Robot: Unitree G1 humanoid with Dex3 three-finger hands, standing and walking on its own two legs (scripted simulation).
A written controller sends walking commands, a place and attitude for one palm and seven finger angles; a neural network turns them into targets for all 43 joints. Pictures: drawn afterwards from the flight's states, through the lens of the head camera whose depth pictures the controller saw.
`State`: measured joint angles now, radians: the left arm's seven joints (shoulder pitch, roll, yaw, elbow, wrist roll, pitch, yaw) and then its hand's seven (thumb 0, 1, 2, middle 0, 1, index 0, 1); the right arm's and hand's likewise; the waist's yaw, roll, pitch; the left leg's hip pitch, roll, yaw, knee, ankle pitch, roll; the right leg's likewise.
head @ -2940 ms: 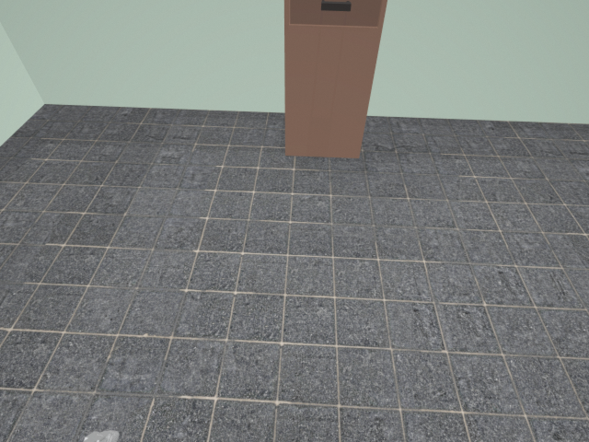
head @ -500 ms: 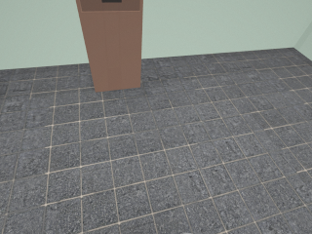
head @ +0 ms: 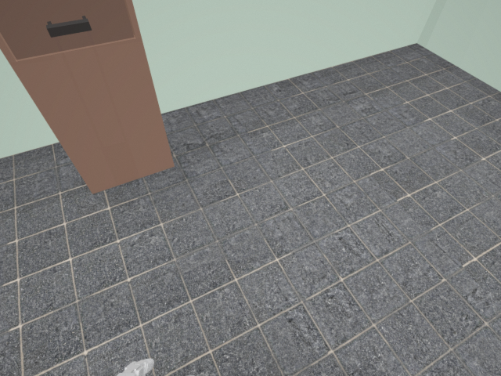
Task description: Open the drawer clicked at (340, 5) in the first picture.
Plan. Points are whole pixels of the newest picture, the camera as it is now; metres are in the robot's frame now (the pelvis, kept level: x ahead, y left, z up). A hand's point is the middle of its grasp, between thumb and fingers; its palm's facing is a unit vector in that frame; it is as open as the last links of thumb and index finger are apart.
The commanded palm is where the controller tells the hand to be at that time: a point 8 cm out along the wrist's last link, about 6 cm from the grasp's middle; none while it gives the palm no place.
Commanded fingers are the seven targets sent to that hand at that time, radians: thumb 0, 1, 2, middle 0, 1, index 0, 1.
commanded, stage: walk to a spot facing it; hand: left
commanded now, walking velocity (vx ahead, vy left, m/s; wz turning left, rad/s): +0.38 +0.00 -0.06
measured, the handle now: (68, 24) +1.07 +0.58 +0.03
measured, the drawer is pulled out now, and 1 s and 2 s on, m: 0.00 0.00 0.00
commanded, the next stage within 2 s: turn to face it in 0.70 s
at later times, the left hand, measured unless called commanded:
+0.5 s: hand (137, 312) +0.26 +0.23 -0.16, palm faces -0.03 -0.99 -0.15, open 7.4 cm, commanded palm none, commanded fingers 0.00 0.90 0.90 -0.20 -0.30 -0.20 -0.30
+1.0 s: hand (201, 197) +0.54 +0.13 -0.15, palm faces -0.14 -0.96 -0.23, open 7.1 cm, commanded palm none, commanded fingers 0.00 0.90 0.90 -0.20 -0.30 -0.20 -0.30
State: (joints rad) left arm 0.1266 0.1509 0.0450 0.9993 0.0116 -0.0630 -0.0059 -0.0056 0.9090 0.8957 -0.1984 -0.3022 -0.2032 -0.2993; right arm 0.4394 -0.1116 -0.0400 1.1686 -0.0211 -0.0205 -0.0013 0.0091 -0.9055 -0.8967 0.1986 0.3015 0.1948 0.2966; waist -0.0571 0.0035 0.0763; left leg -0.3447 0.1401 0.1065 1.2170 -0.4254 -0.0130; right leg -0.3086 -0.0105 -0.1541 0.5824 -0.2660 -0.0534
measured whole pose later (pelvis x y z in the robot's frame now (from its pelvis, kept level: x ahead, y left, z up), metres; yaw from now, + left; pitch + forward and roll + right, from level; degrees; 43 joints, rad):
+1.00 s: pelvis +0.44 -0.04 +0.01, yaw -9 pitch +0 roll -1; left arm 0.19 0.17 0.04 1.04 0.02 -0.05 0.03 -0.01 0.95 0.90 -0.20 -0.30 -0.21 -0.30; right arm 0.22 -0.18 -0.06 1.04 -0.02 -0.01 -0.01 0.00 -0.91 -0.90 0.19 0.30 0.19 0.30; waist -0.04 0.03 0.03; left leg -0.53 0.13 0.08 0.99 -0.30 -0.04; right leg -0.21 -0.01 -0.20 0.45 -0.24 -0.06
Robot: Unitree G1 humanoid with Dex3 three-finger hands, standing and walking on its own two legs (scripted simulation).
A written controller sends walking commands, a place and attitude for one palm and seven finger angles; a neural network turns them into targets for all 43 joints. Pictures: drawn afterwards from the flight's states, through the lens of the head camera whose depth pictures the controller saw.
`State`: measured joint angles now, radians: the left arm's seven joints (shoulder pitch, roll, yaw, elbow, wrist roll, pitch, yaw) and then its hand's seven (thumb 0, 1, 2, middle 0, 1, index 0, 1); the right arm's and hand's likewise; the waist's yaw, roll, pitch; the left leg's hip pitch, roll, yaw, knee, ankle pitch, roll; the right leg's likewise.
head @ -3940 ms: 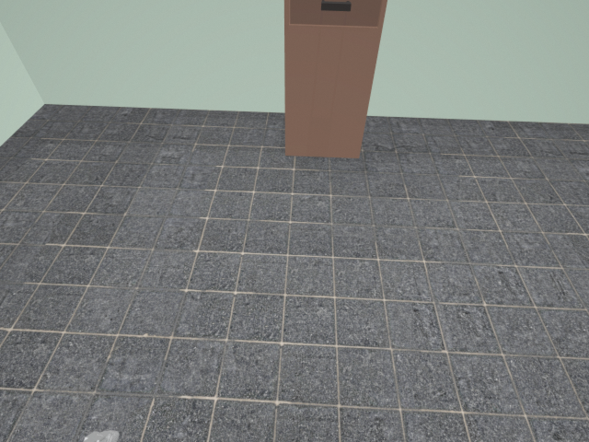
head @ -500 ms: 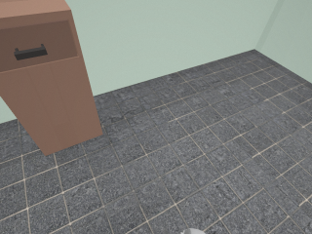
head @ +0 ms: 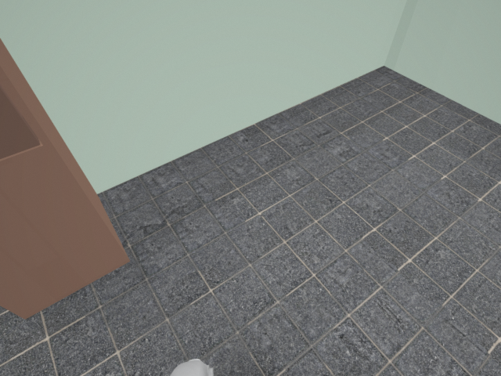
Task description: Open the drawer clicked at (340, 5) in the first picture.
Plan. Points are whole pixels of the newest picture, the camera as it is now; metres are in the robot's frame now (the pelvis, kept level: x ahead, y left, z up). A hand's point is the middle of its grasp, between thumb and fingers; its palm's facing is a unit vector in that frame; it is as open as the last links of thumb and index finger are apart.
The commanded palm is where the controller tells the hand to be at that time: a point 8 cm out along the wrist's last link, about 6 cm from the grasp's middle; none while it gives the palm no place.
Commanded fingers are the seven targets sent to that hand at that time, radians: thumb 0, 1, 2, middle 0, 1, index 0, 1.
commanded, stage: turn to face it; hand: left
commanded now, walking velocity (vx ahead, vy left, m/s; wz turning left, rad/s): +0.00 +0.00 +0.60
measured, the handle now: out of the picture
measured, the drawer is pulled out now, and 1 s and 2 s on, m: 0.00 0.00 0.00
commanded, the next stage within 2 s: take the last steps up to it in 0.92 s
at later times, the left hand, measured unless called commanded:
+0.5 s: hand out of the picture +0.12 +0.25 -0.16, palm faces +0.30 -0.92 -0.26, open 7.4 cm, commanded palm none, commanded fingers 0.00 0.90 0.90 -0.20 -0.30 -0.20 -0.30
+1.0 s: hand out of the picture +0.02 +0.16 -0.16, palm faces +0.53 -0.81 -0.25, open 7.4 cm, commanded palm none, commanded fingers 0.00 0.90 0.90 -0.20 -0.30 -0.20 -0.30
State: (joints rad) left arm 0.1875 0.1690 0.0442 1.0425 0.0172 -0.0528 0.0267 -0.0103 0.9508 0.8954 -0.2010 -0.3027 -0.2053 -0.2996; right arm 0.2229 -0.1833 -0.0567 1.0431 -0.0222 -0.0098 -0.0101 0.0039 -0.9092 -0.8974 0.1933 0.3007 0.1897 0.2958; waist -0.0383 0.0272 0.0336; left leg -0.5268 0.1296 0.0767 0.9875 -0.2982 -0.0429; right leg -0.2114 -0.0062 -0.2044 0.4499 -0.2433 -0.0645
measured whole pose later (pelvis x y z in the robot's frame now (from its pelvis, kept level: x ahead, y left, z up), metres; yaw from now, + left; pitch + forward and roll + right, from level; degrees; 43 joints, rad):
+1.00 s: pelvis +0.08 -0.03 +0.00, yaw +32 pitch +0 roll +2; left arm 0.26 0.19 0.03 0.94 0.03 0.01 0.02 0.00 0.90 0.90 -0.20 -0.30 -0.21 -0.30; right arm 0.14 -0.25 -0.07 0.95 -0.01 0.08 0.02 0.01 -0.91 -0.90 0.19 0.30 0.19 0.30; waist 0.02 -0.01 0.08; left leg -0.33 0.03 0.03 0.80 -0.46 -0.06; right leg -0.23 -0.13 -0.17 0.53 -0.29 0.01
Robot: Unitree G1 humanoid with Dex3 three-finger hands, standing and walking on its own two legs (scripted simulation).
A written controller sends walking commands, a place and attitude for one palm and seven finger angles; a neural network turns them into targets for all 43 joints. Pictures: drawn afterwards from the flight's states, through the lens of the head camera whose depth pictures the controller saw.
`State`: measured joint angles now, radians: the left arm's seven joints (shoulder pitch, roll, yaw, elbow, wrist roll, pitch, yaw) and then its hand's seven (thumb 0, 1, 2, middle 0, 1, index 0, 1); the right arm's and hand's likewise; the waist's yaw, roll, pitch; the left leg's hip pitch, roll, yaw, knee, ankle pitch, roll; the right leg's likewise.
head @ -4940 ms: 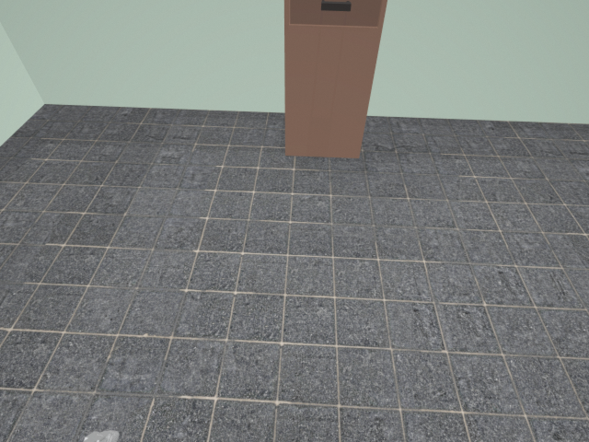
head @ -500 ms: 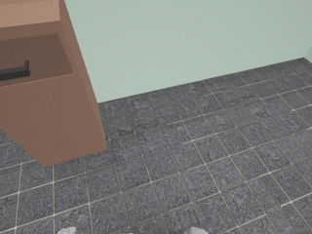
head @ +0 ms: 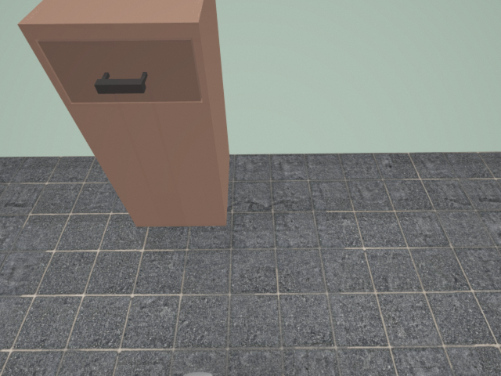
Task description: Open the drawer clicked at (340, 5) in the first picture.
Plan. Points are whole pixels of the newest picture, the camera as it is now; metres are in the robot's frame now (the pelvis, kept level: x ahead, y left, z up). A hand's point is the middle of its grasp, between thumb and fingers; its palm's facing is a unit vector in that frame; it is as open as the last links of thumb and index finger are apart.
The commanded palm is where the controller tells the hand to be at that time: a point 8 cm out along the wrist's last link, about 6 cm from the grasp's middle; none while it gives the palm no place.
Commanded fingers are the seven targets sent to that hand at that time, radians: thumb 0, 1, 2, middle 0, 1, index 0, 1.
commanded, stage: take the last steps up to it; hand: left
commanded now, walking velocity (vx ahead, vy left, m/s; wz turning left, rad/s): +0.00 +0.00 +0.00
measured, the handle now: (123, 81) +0.77 +0.40 +0.02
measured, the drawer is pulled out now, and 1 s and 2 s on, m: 0.00 0.00 0.00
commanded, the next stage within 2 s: come to a stop and stand still in 1.04 s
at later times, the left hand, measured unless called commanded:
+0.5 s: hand out of the picture +0.09 +0.21 -0.17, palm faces +0.12 -0.97 -0.23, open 7.4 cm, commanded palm none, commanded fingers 0.00 0.90 0.90 -0.20 -0.30 -0.20 -0.30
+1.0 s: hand out of the picture +0.10 +0.27 -0.19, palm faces +0.18 -0.97 -0.15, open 7.4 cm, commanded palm none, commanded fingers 0.00 0.90 0.90 -0.20 -0.30 -0.20 -0.30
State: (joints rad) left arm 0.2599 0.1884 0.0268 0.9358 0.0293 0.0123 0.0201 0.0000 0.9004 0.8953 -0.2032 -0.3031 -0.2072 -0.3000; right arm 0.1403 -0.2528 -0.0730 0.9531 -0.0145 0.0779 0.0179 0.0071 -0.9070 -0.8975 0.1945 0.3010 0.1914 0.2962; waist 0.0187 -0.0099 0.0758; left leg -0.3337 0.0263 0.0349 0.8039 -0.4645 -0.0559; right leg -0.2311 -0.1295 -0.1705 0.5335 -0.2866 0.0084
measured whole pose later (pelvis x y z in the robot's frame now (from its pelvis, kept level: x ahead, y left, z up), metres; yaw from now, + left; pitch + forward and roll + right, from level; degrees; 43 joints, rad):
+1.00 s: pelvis +0.19 +0.11 -0.01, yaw +6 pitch -1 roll +0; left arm 0.38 0.16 0.05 1.15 0.02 0.00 0.01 0.00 0.91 0.90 -0.20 -0.30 -0.20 -0.30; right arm 0.19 -0.15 -0.05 1.01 -0.03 -0.05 0.00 0.00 -0.92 -0.90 0.20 0.30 0.19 0.30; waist 0.03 -0.04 0.05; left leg -0.33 0.06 0.16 0.59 -0.24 0.04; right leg -0.32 -0.10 -0.07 1.06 -0.48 -0.01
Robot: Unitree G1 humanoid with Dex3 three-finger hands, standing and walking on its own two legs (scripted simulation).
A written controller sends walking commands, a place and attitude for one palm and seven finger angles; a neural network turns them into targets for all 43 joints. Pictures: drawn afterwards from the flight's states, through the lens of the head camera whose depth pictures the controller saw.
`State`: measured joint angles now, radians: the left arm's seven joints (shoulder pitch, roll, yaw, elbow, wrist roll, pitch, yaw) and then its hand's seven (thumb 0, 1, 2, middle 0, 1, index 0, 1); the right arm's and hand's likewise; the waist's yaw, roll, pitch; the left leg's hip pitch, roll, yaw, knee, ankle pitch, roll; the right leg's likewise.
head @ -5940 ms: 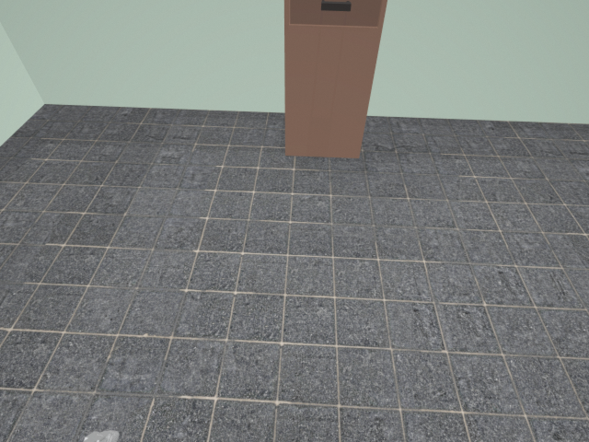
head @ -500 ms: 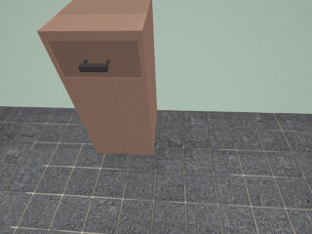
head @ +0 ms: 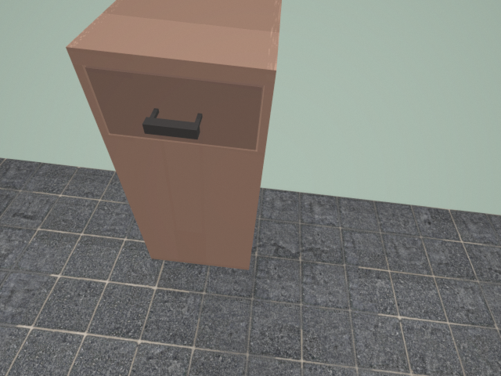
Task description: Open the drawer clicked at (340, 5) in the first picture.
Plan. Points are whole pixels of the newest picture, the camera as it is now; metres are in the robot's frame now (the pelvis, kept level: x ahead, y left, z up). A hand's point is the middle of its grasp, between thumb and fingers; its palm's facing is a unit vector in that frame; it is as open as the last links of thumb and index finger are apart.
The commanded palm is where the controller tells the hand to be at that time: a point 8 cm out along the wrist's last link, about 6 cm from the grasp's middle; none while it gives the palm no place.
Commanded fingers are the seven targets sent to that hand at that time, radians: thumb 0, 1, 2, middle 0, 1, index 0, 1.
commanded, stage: take the last steps up to it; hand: left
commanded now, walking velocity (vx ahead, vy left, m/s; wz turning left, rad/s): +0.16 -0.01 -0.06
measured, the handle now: (174, 121) +0.61 +0.23 +0.03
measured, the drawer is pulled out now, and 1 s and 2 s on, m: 0.00 0.00 0.00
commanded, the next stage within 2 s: come to a stop and stand still in 0.04 s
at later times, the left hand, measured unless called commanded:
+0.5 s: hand (169, 348) +0.19 +0.16 -0.17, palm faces +0.00 -0.98 -0.19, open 7.4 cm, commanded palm none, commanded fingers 0.00 0.90 0.90 -0.20 -0.30 -0.20 -0.30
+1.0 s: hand out of the picture +0.11 +0.23 -0.16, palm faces +0.05 -0.96 -0.27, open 7.4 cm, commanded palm none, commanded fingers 0.00 0.90 0.90 -0.20 -0.30 -0.20 -0.30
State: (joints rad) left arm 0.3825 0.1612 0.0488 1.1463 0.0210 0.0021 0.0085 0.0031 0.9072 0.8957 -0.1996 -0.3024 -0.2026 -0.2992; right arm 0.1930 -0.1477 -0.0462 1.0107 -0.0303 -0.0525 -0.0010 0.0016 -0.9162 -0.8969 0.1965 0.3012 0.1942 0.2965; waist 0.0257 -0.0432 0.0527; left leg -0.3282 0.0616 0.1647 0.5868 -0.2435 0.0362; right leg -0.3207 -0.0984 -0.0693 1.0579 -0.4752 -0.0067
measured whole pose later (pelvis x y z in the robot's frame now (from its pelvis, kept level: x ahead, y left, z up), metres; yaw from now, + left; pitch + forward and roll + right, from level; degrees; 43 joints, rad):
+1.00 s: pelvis +0.06 +0.03 +0.00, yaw +0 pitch -2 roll +0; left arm 0.31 0.22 0.01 0.91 0.01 0.03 0.04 0.00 0.91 0.90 -0.20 -0.30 -0.20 -0.30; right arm 0.20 -0.20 -0.04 0.89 -0.03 0.01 -0.01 0.00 -0.90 -0.90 0.20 0.30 0.19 0.30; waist 0.02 0.00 0.01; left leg -0.23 0.01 0.11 0.62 -0.35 0.04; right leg -0.23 -0.05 -0.02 0.62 -0.35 0.03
